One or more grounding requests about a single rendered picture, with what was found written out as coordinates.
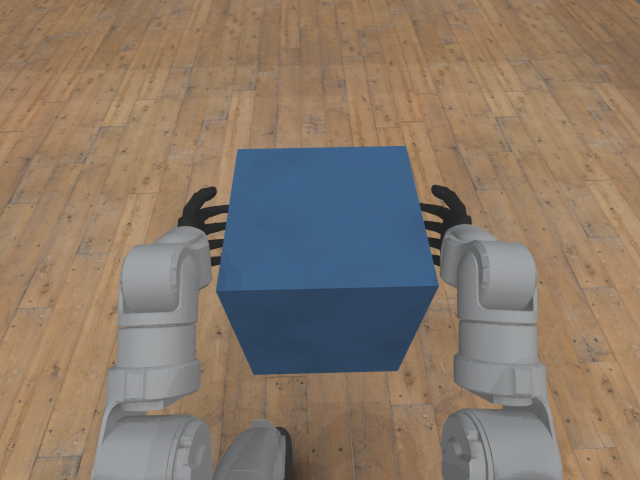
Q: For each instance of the left robot thigh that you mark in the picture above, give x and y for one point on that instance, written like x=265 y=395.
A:
x=256 y=454

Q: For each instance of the robot right forearm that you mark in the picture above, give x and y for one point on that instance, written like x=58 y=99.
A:
x=496 y=286

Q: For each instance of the robot left forearm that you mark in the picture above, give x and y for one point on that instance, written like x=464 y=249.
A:
x=156 y=362

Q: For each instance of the robot left upper arm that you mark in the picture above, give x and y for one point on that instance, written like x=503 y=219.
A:
x=156 y=447

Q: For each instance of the left robot hand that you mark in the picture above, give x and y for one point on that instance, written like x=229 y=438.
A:
x=194 y=216

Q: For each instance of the carton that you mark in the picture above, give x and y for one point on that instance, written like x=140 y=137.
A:
x=326 y=265

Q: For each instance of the right robot hand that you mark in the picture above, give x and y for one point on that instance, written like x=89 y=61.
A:
x=456 y=215

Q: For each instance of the robot right upper arm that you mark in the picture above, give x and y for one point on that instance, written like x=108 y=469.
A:
x=498 y=444

